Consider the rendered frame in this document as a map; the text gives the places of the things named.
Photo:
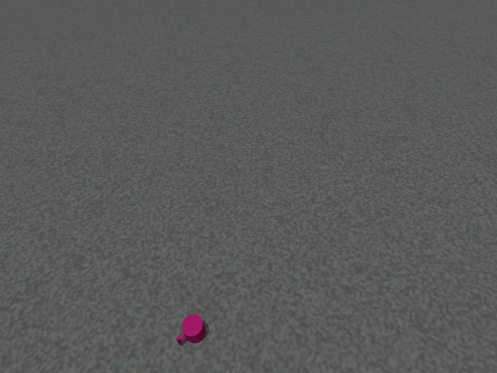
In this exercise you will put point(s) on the mug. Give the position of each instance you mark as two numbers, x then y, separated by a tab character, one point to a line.
193	328

